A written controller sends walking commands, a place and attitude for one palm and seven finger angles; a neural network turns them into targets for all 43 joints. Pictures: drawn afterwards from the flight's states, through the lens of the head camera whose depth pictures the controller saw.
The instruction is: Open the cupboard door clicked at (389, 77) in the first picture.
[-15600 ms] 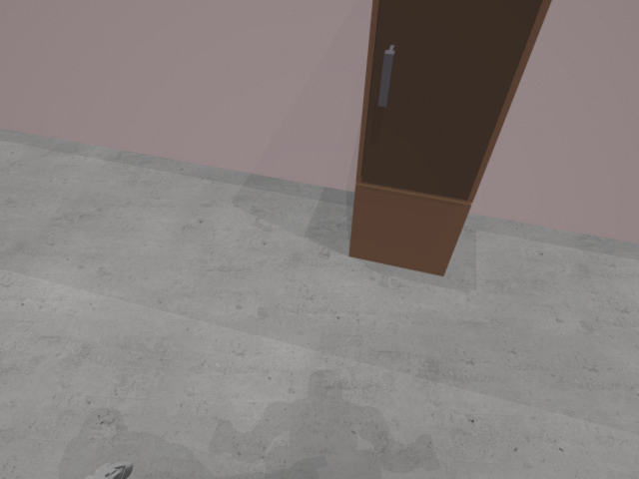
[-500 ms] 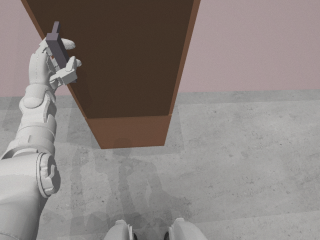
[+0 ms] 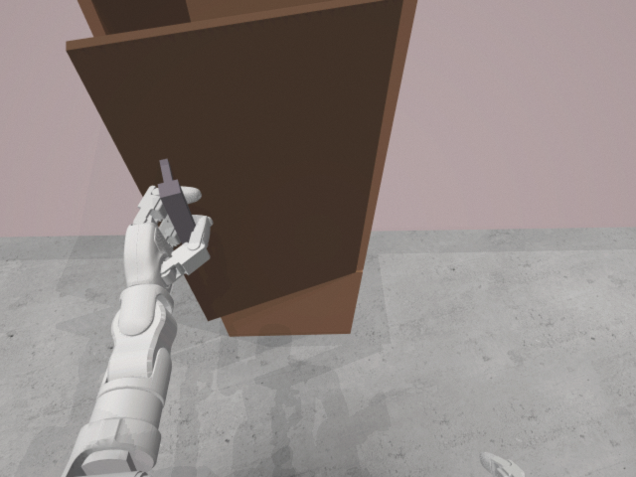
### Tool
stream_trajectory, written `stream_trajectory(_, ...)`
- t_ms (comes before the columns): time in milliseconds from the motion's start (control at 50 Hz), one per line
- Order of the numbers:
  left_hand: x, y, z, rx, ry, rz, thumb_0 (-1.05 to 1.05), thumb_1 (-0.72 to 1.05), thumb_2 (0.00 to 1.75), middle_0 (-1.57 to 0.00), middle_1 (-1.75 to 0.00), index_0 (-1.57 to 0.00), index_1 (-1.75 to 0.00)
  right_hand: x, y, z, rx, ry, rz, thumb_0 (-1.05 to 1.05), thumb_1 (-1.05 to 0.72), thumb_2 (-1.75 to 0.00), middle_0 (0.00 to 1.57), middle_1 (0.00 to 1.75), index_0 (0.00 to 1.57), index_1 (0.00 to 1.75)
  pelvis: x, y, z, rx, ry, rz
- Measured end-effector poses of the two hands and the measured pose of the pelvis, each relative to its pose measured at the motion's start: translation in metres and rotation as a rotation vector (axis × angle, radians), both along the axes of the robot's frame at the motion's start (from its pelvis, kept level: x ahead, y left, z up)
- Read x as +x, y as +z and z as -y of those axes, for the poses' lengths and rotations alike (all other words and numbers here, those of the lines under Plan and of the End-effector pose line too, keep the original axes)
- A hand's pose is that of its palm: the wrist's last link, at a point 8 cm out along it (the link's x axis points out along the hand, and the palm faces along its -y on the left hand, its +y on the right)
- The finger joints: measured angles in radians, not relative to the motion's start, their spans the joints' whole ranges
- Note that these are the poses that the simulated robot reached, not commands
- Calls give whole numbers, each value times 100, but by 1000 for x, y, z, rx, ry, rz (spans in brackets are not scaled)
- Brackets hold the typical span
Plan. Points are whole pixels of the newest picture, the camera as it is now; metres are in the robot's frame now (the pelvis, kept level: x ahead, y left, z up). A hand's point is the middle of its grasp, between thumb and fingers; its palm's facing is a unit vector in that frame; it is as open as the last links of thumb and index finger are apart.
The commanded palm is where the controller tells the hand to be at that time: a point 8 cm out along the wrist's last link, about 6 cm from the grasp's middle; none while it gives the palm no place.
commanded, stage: pull the door open along its arc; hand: left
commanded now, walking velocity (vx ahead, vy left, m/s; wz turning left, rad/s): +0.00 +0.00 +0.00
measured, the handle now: (182, 212) +0.44 +0.18 +0.07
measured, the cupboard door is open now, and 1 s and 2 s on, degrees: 19 51 52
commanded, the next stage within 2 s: open thumb and fingers to let go in 0.48 s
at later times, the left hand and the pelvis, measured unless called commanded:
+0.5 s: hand (292, 322) +0.28 +0.03 +0.08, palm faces +0.34 -0.94 -0.03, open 6.4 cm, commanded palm +0.22 +0.07 +0.07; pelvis +0.00 -0.05 +0.00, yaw +5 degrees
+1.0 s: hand (293, 325) +0.28 +0.03 +0.07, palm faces +0.39 -0.92 -0.02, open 10.6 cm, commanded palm +0.24 +0.07 +0.07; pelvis -0.01 -0.06 +0.00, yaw +6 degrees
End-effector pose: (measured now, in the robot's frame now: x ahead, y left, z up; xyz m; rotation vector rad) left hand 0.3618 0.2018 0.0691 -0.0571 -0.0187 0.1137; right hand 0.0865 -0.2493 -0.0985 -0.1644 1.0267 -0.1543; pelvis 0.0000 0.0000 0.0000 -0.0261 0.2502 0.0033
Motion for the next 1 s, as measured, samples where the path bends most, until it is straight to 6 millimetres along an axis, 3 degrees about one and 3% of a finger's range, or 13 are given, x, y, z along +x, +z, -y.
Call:
stream_trajectory(120, -44, 1, 36, -17, 164, -7, 1, 67, 73, -32, -133, -34, -129, 47, 5, -13, 45, 102, 113, 1, -91, -90, 20, 30, 20, 30, 0, 1, 6, 13, 13, 31)
stream_trajectory(240, -77, 4, 73, -4, 305, -29, 2, 67, 74, -31, -131, -33, -131, 76, 8, -23, 66, 188, 168, 1, -91, -90, 20, 30, 20, 30, -2, -1, 18, 22, 44, 64)
stream_trajectory(360, -98, 7, 102, 64, 314, -45, 1, 68, 76, -30, -131, -31, -132, 87, 10, -20, 73, 211, 194, 1, -90, -90, 20, 30, 20, 30, -4, -1, 31, 31, 66, 94)
stream_trajectory(560, -125, 10, 138, 84, 207, -73, 1, 66, 71, -30, -131, -33, -133, 85, 15, 3, 77, 193, 223, 2, -90, -90, 20, 30, 20, 30, -1, 4, 52, 48, 80, 135)
stream_trajectory(780, -119, 8, 134, 67, 299, -73, 1, 53, 74, -36, -132, -37, -132, 86, 6, 19, 43, 212, 187, 2, -91, -90, 20, 30, 20, 30, -6, 4, 64, 61, 90, 123)
stream_trajectory(1000, -123, 7, 130, 64, 282, -51, 0, -1, 51, -34, -126, -35, -126, 81, 3, 14, 47, 203, 186, 2, -90, -90, 20, 30, 20, 30, -10, 2, 59, 59, 88, 120)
